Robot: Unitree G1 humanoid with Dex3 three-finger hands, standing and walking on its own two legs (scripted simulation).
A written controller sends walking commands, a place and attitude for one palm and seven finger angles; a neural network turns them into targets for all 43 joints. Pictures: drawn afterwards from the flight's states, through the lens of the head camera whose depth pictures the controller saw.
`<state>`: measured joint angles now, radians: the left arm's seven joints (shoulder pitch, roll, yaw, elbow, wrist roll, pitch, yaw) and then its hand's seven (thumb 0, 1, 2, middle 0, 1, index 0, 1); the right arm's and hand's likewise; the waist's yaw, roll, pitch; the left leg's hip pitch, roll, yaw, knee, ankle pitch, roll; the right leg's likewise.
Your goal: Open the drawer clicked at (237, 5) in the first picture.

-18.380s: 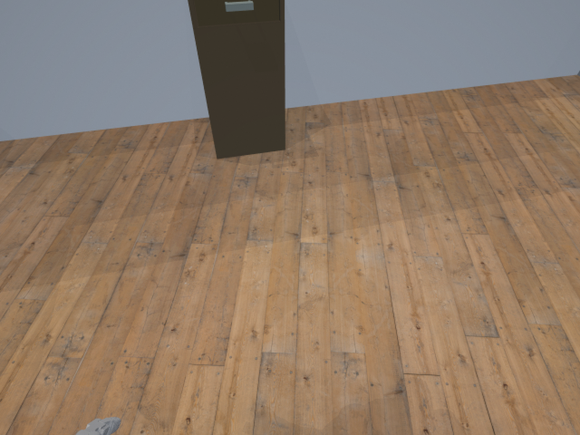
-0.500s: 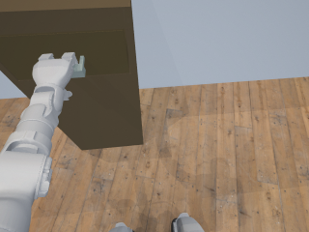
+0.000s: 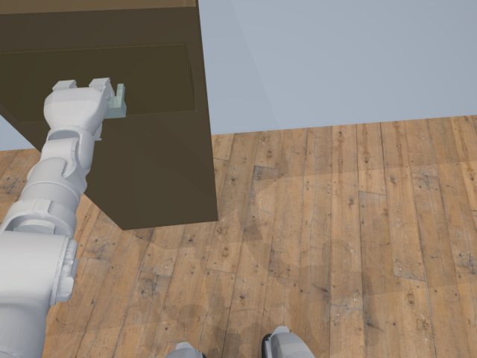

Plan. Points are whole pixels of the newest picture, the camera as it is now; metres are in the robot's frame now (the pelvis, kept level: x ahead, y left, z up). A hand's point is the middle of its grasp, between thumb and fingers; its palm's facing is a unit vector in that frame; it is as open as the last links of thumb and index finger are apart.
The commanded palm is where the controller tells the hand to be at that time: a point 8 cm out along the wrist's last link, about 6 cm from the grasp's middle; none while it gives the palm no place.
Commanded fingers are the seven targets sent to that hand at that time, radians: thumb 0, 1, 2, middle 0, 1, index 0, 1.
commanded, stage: pull the drawer open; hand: left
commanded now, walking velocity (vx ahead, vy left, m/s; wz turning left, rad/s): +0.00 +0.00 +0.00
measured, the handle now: (92, 99) +0.56 +0.22 +0.05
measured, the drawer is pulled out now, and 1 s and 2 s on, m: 0.00 0.11 0.25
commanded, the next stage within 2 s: none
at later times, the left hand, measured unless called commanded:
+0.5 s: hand (88, 154) +0.46 +0.22 +0.03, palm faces -0.02 -0.02 -1.00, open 6.1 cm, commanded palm +0.42 +0.23 +0.08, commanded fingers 0.00 0.90 0.90 -0.40 -1.35 -0.40 -1.35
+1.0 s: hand (84, 187) +0.40 +0.22 +0.03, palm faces -0.01 -0.03 -1.00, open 6.1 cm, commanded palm +0.36 +0.23 +0.08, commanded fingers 0.00 0.90 0.90 -0.40 -1.35 -0.40 -1.35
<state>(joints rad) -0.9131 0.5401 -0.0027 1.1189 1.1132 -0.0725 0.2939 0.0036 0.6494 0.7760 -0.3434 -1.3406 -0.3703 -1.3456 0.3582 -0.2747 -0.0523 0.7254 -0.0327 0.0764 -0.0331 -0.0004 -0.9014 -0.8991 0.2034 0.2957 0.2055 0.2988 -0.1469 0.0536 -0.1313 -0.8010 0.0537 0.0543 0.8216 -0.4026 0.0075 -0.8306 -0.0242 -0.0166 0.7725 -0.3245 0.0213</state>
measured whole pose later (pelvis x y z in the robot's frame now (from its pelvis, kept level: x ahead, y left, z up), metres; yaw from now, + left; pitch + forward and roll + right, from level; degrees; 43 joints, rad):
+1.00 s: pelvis +0.02 -0.01 +0.02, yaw +0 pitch +13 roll +0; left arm -0.36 0.39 -0.06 0.61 1.08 -0.02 0.34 0.01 0.66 0.80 -0.30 -1.35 -0.36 -1.35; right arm 0.24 -0.25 -0.06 0.67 0.00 0.09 -0.04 0.00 -0.90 -0.90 0.20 0.30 0.20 0.30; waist -0.02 0.05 -0.11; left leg -0.51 0.05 0.06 0.67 -0.38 0.00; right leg -0.56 -0.03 -0.01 0.66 -0.32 0.01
